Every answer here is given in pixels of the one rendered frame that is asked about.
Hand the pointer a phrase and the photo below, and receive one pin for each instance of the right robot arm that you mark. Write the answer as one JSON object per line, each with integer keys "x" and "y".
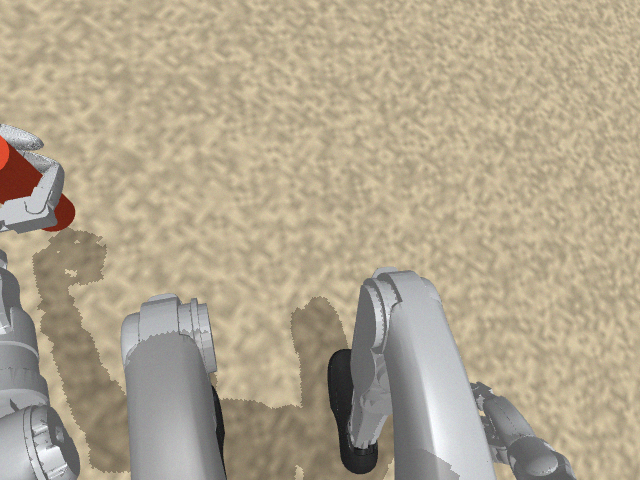
{"x": 532, "y": 458}

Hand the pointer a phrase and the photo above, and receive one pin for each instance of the can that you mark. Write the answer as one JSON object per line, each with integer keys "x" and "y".
{"x": 18, "y": 179}

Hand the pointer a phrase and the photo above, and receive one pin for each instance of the right robot foot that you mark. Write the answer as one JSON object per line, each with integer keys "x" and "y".
{"x": 340, "y": 387}

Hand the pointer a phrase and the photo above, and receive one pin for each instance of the left robot foot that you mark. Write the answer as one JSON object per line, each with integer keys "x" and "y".
{"x": 220, "y": 432}

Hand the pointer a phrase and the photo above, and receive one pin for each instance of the left robot hand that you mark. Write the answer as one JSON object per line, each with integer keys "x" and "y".
{"x": 36, "y": 211}

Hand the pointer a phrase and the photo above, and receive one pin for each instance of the left robot arm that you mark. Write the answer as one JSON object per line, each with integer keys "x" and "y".
{"x": 34, "y": 444}

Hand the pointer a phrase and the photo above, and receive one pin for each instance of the right robot hand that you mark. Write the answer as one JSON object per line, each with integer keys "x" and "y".
{"x": 503, "y": 423}

